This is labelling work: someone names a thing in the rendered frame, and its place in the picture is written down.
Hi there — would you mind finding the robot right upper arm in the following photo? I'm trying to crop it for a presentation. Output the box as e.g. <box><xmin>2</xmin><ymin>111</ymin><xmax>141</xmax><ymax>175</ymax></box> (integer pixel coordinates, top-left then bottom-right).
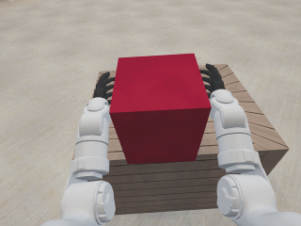
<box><xmin>216</xmin><ymin>174</ymin><xmax>301</xmax><ymax>226</ymax></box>

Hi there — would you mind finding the left robot hand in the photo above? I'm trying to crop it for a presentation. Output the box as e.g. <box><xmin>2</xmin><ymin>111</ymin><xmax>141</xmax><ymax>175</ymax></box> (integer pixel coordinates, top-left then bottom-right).
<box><xmin>93</xmin><ymin>72</ymin><xmax>116</xmax><ymax>105</ymax></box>

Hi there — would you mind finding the robot left upper arm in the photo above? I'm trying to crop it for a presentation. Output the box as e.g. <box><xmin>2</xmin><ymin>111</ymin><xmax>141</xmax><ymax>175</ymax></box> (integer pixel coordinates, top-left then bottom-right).
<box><xmin>40</xmin><ymin>180</ymin><xmax>116</xmax><ymax>226</ymax></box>

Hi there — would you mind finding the robot right forearm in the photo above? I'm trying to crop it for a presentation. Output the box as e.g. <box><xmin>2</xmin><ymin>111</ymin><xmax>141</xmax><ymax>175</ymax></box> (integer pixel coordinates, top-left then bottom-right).
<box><xmin>209</xmin><ymin>89</ymin><xmax>277</xmax><ymax>202</ymax></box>

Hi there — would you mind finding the carton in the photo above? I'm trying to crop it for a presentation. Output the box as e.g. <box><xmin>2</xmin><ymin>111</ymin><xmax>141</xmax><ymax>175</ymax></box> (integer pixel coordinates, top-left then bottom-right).
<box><xmin>109</xmin><ymin>53</ymin><xmax>212</xmax><ymax>164</ymax></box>

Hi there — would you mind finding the robot left forearm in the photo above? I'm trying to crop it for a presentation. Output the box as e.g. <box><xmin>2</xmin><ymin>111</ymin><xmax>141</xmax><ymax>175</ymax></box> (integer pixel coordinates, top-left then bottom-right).
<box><xmin>60</xmin><ymin>97</ymin><xmax>111</xmax><ymax>216</ymax></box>

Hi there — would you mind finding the pedestal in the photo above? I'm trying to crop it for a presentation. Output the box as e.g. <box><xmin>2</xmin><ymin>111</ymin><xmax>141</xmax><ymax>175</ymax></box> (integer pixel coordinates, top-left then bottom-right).
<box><xmin>71</xmin><ymin>64</ymin><xmax>290</xmax><ymax>216</ymax></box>

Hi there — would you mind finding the right robot hand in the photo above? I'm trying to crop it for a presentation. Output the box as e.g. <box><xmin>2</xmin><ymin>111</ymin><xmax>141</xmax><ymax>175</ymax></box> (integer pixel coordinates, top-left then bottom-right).
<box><xmin>199</xmin><ymin>63</ymin><xmax>225</xmax><ymax>99</ymax></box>

